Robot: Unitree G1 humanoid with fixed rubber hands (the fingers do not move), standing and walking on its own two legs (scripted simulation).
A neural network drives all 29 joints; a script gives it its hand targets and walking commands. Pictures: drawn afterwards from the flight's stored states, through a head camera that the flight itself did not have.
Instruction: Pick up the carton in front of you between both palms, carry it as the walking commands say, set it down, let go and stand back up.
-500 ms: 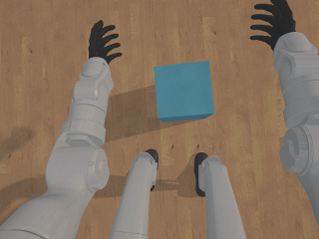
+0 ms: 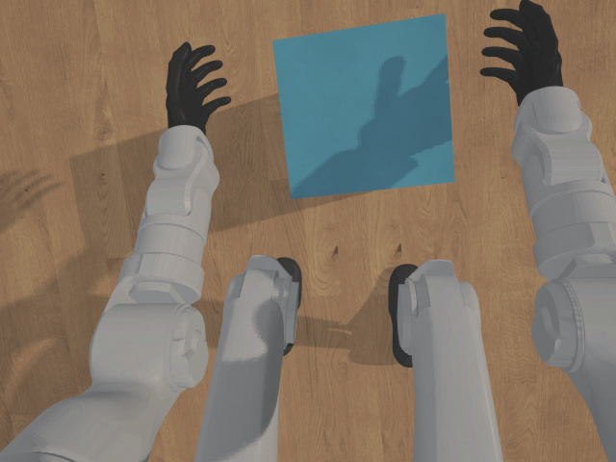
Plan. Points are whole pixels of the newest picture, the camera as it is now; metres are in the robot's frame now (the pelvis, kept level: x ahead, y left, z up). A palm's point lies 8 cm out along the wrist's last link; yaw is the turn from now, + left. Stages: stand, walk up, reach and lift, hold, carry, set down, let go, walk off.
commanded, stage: reach and lift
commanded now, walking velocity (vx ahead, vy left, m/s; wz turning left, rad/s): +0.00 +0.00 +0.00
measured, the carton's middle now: (360, 124) +0.48 -0.04 -0.36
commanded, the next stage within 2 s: none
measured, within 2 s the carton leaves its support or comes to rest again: leaves its support in 1.18 s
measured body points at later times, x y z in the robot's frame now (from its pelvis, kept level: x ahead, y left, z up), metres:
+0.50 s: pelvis -0.04 +0.01 -0.10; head +0.34 -0.03 +0.13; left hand +0.50 +0.17 -0.30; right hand +0.51 -0.21 -0.31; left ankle +0.09 +0.13 -0.45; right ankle +0.08 -0.12 -0.45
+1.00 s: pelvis -0.04 +0.01 -0.11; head +0.32 -0.04 +0.15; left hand +0.50 +0.13 -0.28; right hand +0.51 -0.18 -0.29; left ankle +0.09 +0.13 -0.45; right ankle +0.08 -0.12 -0.45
